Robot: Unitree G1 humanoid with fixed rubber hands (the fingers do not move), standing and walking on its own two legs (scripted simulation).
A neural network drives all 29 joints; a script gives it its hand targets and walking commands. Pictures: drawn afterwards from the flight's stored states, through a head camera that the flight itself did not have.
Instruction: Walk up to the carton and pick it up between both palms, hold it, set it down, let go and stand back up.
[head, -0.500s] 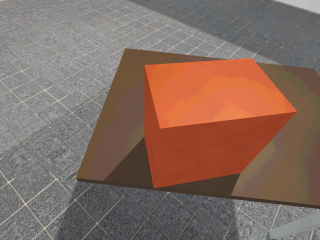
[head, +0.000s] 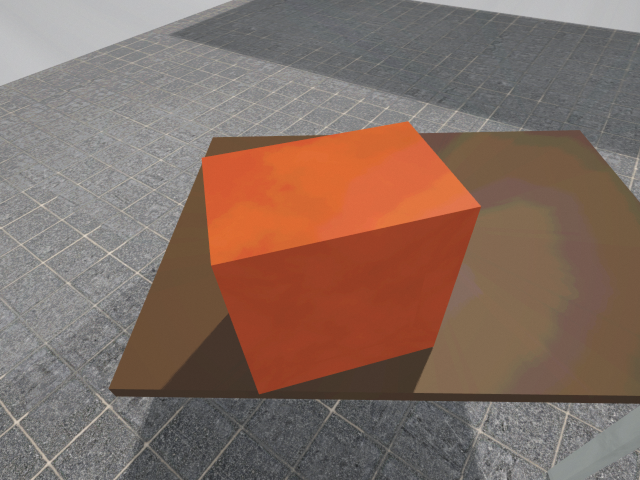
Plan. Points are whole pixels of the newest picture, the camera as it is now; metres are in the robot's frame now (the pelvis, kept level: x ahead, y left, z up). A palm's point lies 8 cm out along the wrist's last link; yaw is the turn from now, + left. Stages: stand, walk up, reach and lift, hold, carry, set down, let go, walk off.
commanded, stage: walk up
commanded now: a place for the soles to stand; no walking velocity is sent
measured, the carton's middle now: (330, 263) +0.41 -0.01 +0.05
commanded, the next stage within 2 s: reach and lift in 1.66 s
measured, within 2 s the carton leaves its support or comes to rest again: neither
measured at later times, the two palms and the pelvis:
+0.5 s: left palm out of the picture +0.08 +0.32 -0.11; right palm out of the picture +0.08 -0.28 -0.11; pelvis +0.01 +0.02 +0.00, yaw +0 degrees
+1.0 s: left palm out of the picture +0.08 +0.32 -0.11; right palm out of the picture +0.09 -0.29 -0.11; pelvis +0.01 +0.02 +0.00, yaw +0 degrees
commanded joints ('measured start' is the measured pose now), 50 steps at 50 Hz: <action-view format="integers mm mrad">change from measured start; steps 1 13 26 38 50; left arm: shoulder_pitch -83 -99 -73 -88 -76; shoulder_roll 268 227 231 237 238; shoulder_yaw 62 47 41 40 59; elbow -67 -59 -44 -47 -70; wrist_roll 29 12 8 13 15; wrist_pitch -32 -31 -34 -37 4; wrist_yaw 0 -8 -7 -8 -16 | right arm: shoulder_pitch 7 -52 -80 -95 -99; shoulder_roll -173 -189 -197 -192 -240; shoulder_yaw -25 -19 -11 -12 -25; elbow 11 18 8 16 -16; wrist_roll -2 -1 7 2 20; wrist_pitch -19 -54 -56 -50 -59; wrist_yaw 6 -3 -6 -3 -23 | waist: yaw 6 14 15 14 26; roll -164 -91 -49 -64 -54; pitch -25 -51 -100 -61 -80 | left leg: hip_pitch -31 89 122 93 93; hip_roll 34 124 150 135 190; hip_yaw -64 -113 -102 -98 -125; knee -12 -145 -127 -137 -108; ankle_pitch -60 83 229 135 328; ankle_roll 5 26 30 32 48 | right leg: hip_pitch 103 43 89 60 68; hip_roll -219 -146 -137 -140 -98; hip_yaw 329 193 140 165 113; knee -282 -209 -147 -187 -83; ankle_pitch -216 -39 194 90 264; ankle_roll -39 -6 1 1 -3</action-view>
